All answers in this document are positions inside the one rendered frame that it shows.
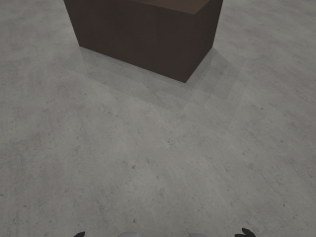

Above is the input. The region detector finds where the pedestal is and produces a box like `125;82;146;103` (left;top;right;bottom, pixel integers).
63;0;223;84

